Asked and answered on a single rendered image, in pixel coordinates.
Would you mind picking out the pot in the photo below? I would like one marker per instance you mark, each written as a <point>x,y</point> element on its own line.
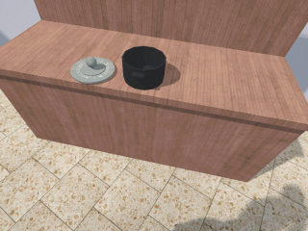
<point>143,67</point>

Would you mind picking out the table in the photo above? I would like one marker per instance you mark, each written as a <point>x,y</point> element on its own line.
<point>229,102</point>

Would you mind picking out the lid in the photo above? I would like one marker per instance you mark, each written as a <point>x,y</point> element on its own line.
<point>82,73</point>

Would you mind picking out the knob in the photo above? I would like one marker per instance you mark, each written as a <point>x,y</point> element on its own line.
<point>91,62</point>

